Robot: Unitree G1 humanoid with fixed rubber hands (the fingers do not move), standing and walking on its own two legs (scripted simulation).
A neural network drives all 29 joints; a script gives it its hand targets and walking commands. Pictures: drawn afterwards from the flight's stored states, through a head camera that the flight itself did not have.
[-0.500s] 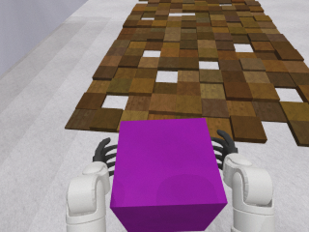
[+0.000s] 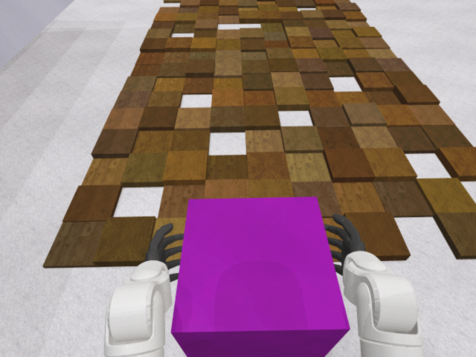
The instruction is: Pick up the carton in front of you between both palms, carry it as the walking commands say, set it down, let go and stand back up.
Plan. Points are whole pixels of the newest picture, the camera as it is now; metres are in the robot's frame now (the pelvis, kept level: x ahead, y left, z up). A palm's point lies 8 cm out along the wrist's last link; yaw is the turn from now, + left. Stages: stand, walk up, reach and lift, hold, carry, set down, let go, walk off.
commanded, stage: carry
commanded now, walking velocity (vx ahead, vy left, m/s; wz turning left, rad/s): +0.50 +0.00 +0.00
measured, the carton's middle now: (253, 288) +0.25 -0.01 -0.02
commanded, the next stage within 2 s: none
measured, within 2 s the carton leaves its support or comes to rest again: neither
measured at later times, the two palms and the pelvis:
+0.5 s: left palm (179, 76) +0.68 +0.13 +0.14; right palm (307, 64) +0.71 -0.17 +0.15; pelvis +0.32 -0.05 -0.01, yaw +3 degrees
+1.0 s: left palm (190, 23) +1.06 +0.13 +0.12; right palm (283, 21) +1.04 -0.17 +0.12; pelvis +0.66 +0.00 +0.00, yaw +0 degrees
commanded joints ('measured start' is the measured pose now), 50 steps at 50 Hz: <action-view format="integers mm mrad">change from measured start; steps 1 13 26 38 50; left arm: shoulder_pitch -392 -756 -1401 -1546 -1336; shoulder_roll -994 -661 -746 -927 -816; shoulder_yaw -712 -662 -491 -368 -459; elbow -72 -108 146 356 85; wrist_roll -373 -455 -565 -494 -327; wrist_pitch -53 34 143 163 78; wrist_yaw -236 -199 -177 -179 -94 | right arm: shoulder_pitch -372 -705 -1276 -1410 -1406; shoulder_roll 981 644 737 886 914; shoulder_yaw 744 681 492 342 562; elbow -56 -81 253 483 30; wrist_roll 435 418 445 419 539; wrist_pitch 5 77 186 190 132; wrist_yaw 296 212 135 180 191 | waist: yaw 22 76 92 -46 -66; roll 117 69 -107 247 111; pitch -250 -265 -356 -606 -504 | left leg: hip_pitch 292 147 -534 576 590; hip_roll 250 130 54 288 210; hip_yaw -218 3 -194 -620 -435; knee -164 344 683 180 147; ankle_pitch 189 447 -70 242 641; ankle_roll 55 -27 -40 186 156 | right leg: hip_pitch -86 471 659 95 -340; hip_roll -10 102 -184 74 75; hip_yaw -29 -178 139 -24 23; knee -166 -486 -664 199 72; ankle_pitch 80 68 398 101 -88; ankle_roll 15 -42 -204 4 -27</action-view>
